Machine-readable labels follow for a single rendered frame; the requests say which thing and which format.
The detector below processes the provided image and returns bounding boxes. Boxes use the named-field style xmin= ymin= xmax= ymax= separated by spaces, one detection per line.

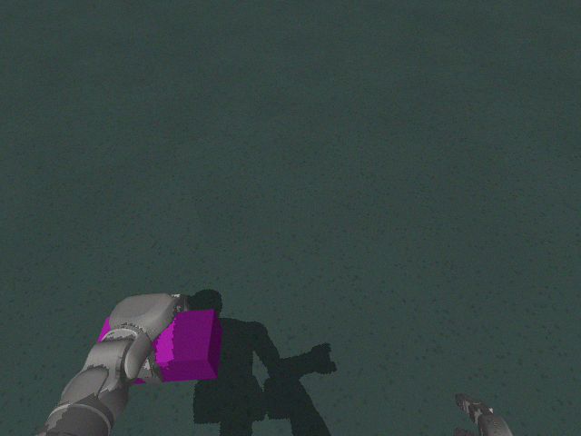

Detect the left robot arm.
xmin=35 ymin=325 xmax=151 ymax=436

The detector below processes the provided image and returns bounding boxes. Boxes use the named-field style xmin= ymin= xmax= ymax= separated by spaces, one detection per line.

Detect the right robot hand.
xmin=454 ymin=393 xmax=513 ymax=436

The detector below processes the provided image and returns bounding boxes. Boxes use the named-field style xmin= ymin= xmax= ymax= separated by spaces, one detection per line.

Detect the left robot hand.
xmin=109 ymin=292 xmax=191 ymax=384

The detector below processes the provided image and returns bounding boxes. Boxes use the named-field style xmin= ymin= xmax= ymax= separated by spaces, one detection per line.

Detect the carton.
xmin=97 ymin=309 xmax=222 ymax=384

